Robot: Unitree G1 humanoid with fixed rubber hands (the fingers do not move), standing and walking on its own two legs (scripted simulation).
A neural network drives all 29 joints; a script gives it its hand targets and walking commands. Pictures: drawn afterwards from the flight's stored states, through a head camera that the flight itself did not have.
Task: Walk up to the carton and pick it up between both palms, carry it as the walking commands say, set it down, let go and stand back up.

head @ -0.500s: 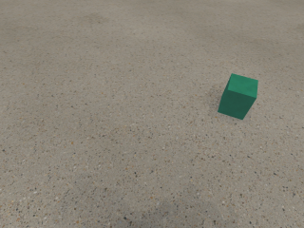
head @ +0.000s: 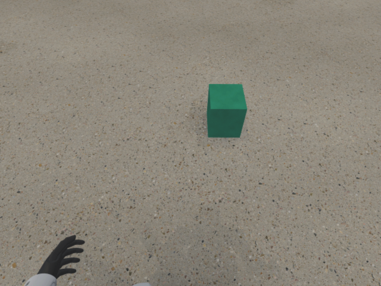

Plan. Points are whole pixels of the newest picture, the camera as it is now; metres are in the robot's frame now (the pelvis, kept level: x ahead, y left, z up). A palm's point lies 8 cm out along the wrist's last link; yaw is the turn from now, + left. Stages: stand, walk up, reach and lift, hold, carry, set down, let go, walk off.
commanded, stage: walk up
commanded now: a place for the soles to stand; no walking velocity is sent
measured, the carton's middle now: (224, 111) +1.22 -0.28 -0.63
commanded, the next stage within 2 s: none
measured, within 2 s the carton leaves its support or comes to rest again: neither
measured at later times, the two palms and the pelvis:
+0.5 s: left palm (52, 213) +0.33 +0.34 -0.09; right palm (334, 235) +0.23 -0.31 -0.05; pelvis +0.22 +0.03 +0.01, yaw -9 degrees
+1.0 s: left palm (104, 149) +0.54 +0.26 -0.12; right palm (323, 174) +0.40 -0.37 -0.08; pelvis +0.41 -0.03 -0.01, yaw -13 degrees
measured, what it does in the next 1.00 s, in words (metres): walks ahead: left foot, then right foot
